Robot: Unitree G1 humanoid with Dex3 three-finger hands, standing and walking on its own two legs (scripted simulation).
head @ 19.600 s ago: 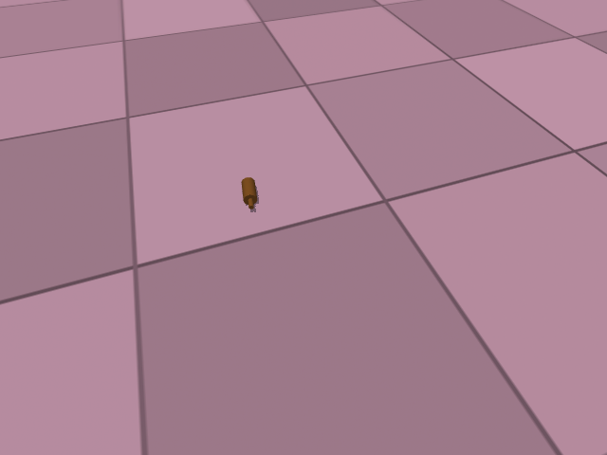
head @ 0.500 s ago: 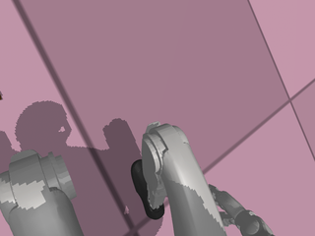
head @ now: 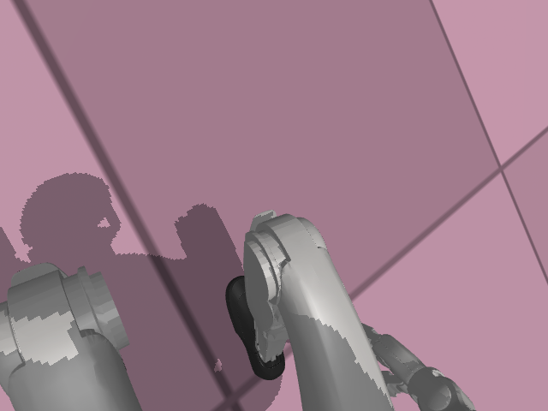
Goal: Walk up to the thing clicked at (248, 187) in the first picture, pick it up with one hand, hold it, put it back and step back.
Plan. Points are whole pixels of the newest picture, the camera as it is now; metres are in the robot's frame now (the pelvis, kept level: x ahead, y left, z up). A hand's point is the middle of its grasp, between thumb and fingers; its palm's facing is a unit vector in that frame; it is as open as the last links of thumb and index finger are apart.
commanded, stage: close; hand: left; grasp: from above
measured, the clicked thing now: out of the picture +0.43 +0.37 -0.26
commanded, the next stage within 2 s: settle in 1.44 s
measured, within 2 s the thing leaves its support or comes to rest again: leaves its support in 1.82 s
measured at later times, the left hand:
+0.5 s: hand out of the picture +0.41 +0.38 -0.23, palm faces -0.43 -0.17 -0.88, open 12.2 cm
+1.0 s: hand out of the picture +0.41 +0.38 -0.23, palm faces -0.43 -0.16 -0.89, open 9.7 cm
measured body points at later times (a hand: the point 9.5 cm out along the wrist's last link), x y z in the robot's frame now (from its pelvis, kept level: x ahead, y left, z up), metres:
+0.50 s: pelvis +0.00 +0.00 +0.00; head +0.25 +0.15 +0.34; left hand +0.43 +0.38 -0.18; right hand +0.10 -0.25 -0.06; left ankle +0.07 +0.14 -0.26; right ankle +0.11 -0.12 -0.26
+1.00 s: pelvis +0.00 +0.00 +0.00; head +0.25 +0.15 +0.34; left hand +0.43 +0.39 -0.18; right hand +0.10 -0.25 -0.06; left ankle +0.07 +0.14 -0.26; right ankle +0.11 -0.12 -0.26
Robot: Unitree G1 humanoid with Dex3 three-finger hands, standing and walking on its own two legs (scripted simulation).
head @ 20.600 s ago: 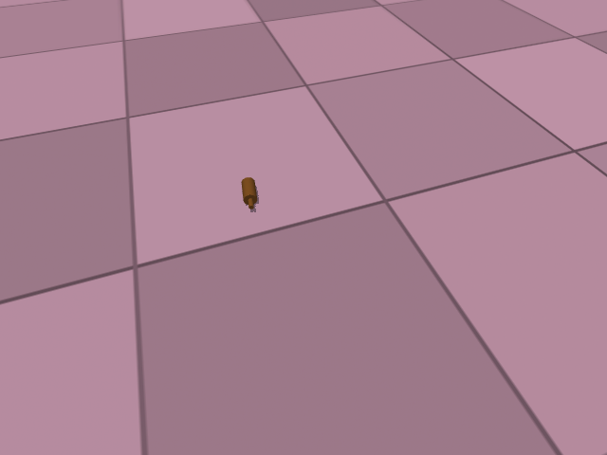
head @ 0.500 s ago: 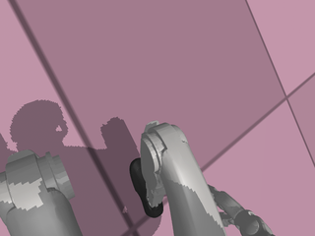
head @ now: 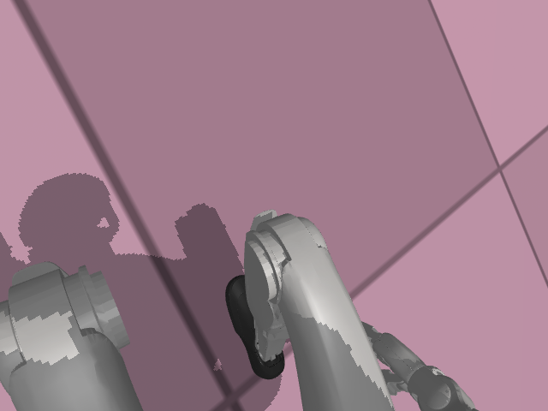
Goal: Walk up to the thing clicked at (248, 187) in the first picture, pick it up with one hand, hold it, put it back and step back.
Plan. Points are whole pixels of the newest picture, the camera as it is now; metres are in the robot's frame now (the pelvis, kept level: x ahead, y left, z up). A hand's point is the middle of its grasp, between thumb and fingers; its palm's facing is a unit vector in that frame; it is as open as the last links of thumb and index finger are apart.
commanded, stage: close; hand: left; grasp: from above
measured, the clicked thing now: out of the picture +0.43 +0.37 -0.26
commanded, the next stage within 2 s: settle in 0.44 s
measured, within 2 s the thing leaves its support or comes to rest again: leaves its support in 0.82 s
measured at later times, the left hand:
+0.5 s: hand out of the picture +0.41 +0.38 -0.23, palm faces -0.42 -0.15 -0.89, open 9.3 cm
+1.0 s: hand out of the picture +0.42 +0.40 -0.19, palm faces -0.38 -0.12 -0.92, open 9.1 cm
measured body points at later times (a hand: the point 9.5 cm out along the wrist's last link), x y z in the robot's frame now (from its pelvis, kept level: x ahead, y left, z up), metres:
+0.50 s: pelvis +0.00 +0.00 +0.00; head +0.25 +0.14 +0.34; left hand +0.43 +0.39 -0.18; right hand +0.10 -0.26 -0.07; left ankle +0.07 +0.14 -0.26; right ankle +0.11 -0.12 -0.26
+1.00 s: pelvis +0.00 +0.00 +0.01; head +0.24 +0.14 +0.36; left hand +0.43 +0.40 -0.14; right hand +0.12 -0.25 -0.07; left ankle +0.07 +0.14 -0.26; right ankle +0.11 -0.12 -0.26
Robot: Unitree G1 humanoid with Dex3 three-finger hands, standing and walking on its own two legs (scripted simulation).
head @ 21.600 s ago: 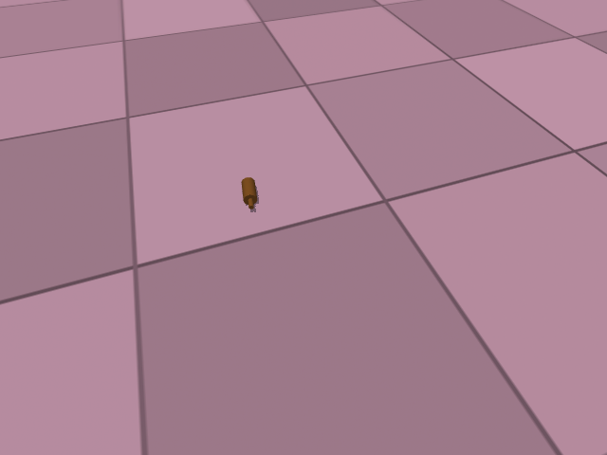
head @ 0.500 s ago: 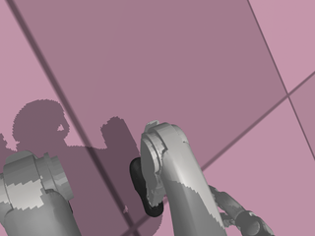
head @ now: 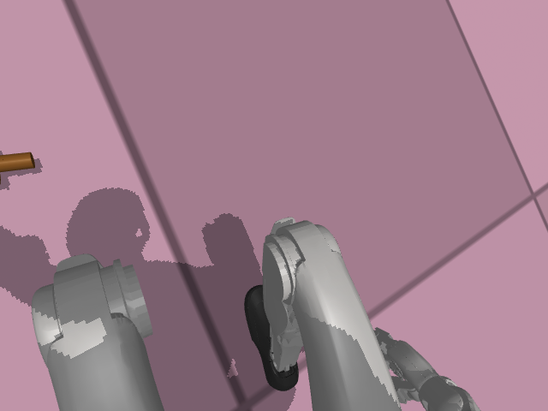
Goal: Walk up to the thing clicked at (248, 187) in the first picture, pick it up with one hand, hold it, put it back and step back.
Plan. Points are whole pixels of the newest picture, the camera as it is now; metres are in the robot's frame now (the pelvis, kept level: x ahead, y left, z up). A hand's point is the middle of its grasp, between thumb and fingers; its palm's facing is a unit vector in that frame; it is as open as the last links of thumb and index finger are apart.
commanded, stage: settle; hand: left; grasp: from above
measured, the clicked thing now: out of the picture +0.44 +0.37 -0.23
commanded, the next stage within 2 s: lift in 0.44 s
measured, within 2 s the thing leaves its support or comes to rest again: neither
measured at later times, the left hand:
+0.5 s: hand out of the picture +0.42 +0.38 -0.12, palm faces -0.44 -0.09 -0.89, open 9.2 cm
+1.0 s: hand out of the picture +0.37 +0.38 -0.03, palm faces -0.46 -0.14 -0.88, open 9.1 cm
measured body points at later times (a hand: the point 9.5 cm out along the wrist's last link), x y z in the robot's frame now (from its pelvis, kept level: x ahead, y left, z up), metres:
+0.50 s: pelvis -0.01 -0.01 +0.03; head +0.22 +0.10 +0.40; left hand +0.44 +0.39 -0.07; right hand +0.10 -0.27 -0.07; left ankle +0.07 +0.14 -0.27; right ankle +0.11 -0.12 -0.27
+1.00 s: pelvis -0.01 +0.00 +0.08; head +0.19 +0.09 +0.48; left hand +0.39 +0.38 +0.02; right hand +0.11 -0.26 -0.03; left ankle +0.07 +0.14 -0.27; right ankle +0.11 -0.12 -0.27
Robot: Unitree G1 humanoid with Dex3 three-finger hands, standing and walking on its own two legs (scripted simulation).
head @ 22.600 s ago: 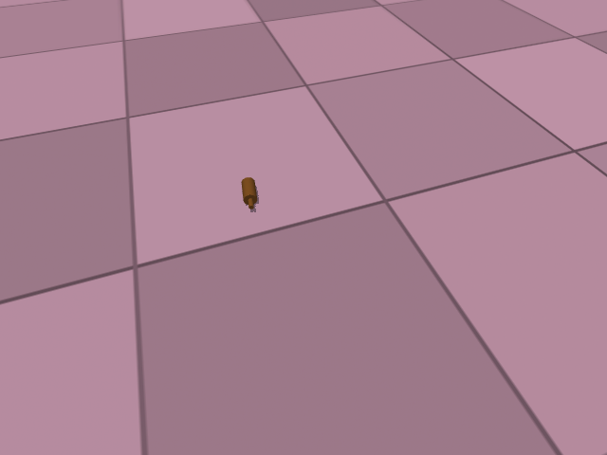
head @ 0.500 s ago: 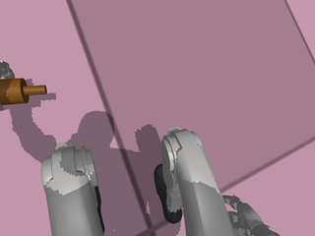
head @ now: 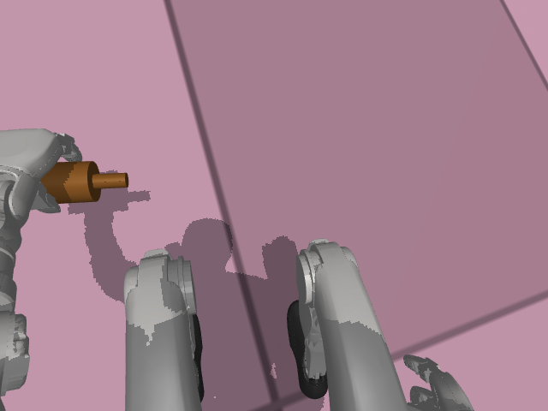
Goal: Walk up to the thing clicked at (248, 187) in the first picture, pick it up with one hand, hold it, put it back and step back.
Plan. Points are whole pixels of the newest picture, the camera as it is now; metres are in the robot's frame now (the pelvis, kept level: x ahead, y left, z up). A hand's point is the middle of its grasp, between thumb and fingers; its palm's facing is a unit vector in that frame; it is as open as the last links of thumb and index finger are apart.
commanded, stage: lift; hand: left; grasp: from above
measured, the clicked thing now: (68, 182) +0.44 +0.31 -0.15
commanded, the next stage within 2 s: hold in 1.22 s
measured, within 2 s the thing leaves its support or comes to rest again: neither
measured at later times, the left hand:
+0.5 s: hand out of the picture +0.36 +0.30 +0.08, palm faces -0.42 -0.11 -0.90, open 9.1 cm
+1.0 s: hand out of the picture +0.35 +0.27 +0.23, palm faces -0.43 -0.09 -0.90, open 9.1 cm
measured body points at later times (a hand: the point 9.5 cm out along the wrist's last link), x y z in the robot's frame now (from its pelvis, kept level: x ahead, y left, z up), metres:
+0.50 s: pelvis +0.01 +0.00 +0.16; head +0.15 +0.04 +0.58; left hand +0.38 +0.31 +0.14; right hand +0.17 -0.25 +0.04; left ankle +0.10 +0.13 -0.35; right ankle +0.10 -0.13 -0.35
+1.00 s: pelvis +0.05 +0.00 +0.31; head +0.11 +0.02 +0.75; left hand +0.37 +0.28 +0.28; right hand +0.17 -0.25 +0.19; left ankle +0.10 +0.13 -0.35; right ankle +0.10 -0.13 -0.35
